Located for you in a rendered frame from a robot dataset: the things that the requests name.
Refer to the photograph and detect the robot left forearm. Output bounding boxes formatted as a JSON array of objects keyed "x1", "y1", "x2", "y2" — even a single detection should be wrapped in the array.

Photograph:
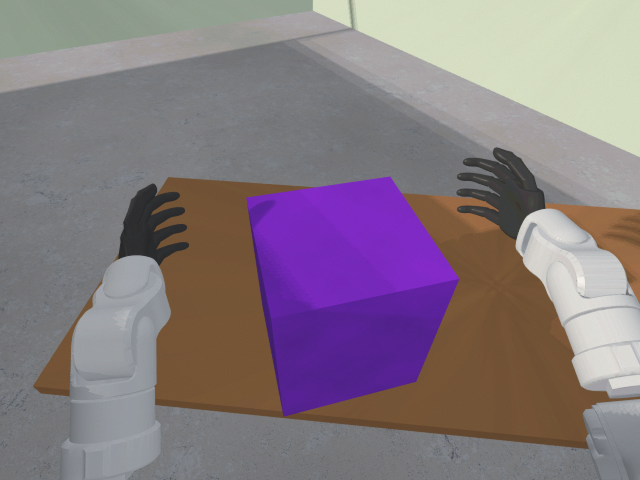
[{"x1": 60, "y1": 255, "x2": 171, "y2": 480}]

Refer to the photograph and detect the carton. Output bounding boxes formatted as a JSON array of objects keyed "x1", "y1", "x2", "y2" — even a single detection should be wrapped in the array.
[{"x1": 246, "y1": 177, "x2": 459, "y2": 416}]

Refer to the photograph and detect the table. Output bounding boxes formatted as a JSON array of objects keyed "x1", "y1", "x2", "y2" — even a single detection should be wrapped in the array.
[{"x1": 33, "y1": 177, "x2": 640, "y2": 449}]

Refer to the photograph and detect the right robot upper arm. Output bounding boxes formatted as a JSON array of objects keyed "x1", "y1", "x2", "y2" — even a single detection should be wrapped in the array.
[{"x1": 583, "y1": 399, "x2": 640, "y2": 480}]

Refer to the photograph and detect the robot right forearm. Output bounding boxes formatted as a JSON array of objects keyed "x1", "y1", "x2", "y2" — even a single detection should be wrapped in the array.
[{"x1": 516, "y1": 209, "x2": 640, "y2": 398}]

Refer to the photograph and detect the right robot hand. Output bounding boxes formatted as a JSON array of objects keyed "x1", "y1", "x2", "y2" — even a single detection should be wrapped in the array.
[{"x1": 456, "y1": 147, "x2": 546, "y2": 240}]

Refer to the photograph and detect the left robot hand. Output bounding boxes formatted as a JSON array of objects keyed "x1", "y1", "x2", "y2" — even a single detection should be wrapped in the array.
[{"x1": 118, "y1": 184, "x2": 189, "y2": 266}]

